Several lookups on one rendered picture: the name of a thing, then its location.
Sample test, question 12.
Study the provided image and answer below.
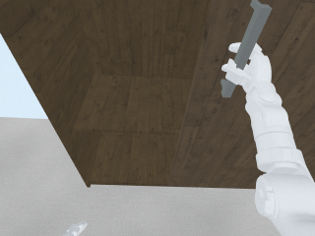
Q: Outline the handle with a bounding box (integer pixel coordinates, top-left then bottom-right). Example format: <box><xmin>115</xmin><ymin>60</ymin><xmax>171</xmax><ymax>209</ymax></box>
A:
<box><xmin>220</xmin><ymin>0</ymin><xmax>272</xmax><ymax>98</ymax></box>

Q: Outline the right robot hand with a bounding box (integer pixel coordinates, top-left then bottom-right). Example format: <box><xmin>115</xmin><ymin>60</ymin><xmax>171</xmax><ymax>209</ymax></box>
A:
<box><xmin>221</xmin><ymin>42</ymin><xmax>272</xmax><ymax>93</ymax></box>

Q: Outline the robot right upper arm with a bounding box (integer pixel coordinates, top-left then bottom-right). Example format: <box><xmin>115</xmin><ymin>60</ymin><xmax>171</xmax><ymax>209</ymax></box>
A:
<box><xmin>255</xmin><ymin>173</ymin><xmax>315</xmax><ymax>236</ymax></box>

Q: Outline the left robot hand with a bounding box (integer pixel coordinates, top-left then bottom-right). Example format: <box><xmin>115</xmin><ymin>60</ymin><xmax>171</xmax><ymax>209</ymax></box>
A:
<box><xmin>63</xmin><ymin>220</ymin><xmax>88</xmax><ymax>236</ymax></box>

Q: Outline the robot right forearm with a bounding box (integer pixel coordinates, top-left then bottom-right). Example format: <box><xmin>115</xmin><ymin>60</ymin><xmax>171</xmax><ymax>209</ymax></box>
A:
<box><xmin>245</xmin><ymin>81</ymin><xmax>315</xmax><ymax>185</ymax></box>

